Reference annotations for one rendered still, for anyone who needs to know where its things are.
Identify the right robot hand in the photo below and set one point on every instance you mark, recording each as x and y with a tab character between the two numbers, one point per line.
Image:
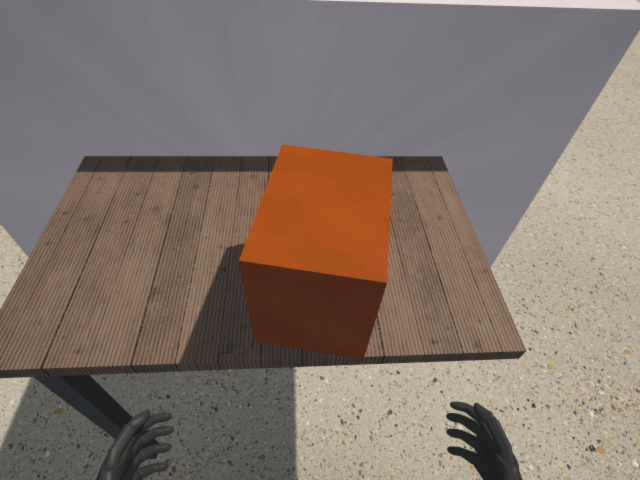
494	459

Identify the left robot hand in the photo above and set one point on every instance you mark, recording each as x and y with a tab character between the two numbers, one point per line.
125	455

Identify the table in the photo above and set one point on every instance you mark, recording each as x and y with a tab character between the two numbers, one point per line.
137	271

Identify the carton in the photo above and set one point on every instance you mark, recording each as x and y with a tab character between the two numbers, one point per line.
315	263

